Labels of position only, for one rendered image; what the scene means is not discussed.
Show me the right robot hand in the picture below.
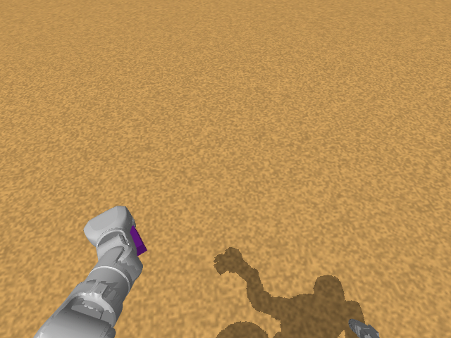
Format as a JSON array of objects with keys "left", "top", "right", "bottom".
[{"left": 348, "top": 319, "right": 380, "bottom": 338}]

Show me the left robot arm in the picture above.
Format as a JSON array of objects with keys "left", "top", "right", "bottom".
[{"left": 33, "top": 228, "right": 143, "bottom": 338}]

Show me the small box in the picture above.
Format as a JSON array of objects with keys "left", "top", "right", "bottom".
[{"left": 130, "top": 226, "right": 147, "bottom": 256}]

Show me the left robot hand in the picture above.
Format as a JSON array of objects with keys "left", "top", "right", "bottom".
[{"left": 84, "top": 206, "right": 136, "bottom": 247}]

